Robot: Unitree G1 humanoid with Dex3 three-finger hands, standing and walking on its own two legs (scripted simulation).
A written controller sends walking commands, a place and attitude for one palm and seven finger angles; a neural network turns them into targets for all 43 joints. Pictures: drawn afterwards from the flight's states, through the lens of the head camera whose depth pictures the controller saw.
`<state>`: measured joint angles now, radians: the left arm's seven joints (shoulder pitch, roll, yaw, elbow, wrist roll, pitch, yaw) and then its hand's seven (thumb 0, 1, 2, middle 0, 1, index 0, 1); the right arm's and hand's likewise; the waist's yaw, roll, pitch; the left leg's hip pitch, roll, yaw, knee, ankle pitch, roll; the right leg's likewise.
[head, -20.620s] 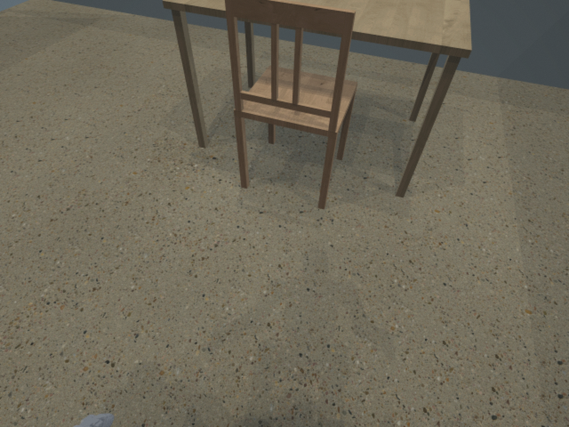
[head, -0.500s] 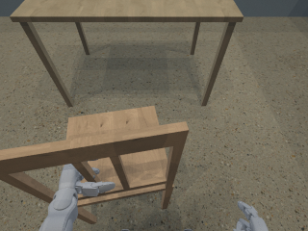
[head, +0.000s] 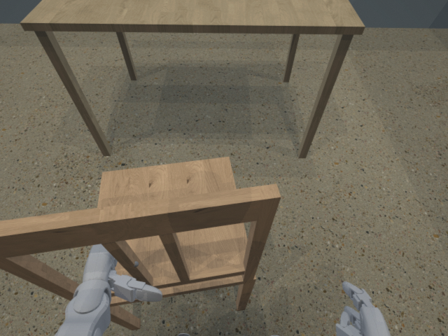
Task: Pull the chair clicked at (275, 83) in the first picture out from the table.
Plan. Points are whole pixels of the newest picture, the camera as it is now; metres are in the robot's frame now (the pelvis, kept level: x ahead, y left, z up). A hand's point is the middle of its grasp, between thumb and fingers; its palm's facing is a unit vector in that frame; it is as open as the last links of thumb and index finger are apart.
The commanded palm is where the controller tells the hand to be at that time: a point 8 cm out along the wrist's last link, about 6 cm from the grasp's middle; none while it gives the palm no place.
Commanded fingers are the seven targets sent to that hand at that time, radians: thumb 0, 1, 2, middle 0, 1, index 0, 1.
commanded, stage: draw the fingers out of the gap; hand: left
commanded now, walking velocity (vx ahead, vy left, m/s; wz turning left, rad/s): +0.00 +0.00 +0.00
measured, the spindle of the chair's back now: (132, 264) +0.26 +0.19 -0.06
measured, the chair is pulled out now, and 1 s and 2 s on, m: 0.60 0.60 0.60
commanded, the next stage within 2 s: draw the hand back to the body in 0.74 s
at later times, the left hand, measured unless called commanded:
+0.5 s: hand (122, 317) +0.17 +0.18 -0.04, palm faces +0.13 -0.98 -0.17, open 17.5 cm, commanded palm +0.14 +0.23 -0.01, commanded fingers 0.00 -0.55 0.20 0.00 0.00 0.00 0.00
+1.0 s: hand out of the picture +0.13 +0.18 +0.00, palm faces +0.13 -0.99 -0.07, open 17.5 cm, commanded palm +0.10 +0.24 +0.02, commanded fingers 0.00 -0.55 0.20 0.00 0.00 0.00 0.00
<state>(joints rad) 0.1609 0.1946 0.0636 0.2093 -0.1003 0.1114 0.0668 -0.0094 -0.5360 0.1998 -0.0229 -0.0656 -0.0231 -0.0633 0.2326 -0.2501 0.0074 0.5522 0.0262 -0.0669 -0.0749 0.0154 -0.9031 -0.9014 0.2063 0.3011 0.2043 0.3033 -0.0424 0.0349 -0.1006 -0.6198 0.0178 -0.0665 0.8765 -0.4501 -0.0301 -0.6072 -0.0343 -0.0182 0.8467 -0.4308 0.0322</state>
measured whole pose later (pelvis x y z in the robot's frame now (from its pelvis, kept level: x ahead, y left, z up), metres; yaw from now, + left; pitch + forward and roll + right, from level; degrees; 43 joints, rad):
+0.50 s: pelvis -0.01 +0.00 -0.01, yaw +1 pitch +11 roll -2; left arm 0.51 0.20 0.02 -0.07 -0.10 0.10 0.06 -0.01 -0.54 0.20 0.00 0.00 0.00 0.00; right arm 0.23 -0.22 0.00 0.50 0.03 -0.09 -0.10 0.02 -0.90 -0.90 0.21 0.30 0.20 0.30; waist -0.03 0.04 -0.14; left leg -0.69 0.01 -0.09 0.98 -0.48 -0.03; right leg -0.66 -0.04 -0.04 0.93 -0.46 0.03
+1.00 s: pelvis -0.01 +0.00 -0.03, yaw +1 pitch +13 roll -3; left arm 0.75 0.20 0.02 -0.29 -0.17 -0.13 -0.02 -0.01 -0.54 0.20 0.00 0.00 0.00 0.00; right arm 0.23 -0.19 -0.03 0.51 0.04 -0.13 -0.11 0.02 -0.90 -0.90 0.21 0.30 0.20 0.30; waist -0.01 0.03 -0.17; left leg -0.79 0.01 -0.11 1.09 -0.53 -0.03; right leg -0.74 -0.03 -0.05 1.02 -0.50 0.03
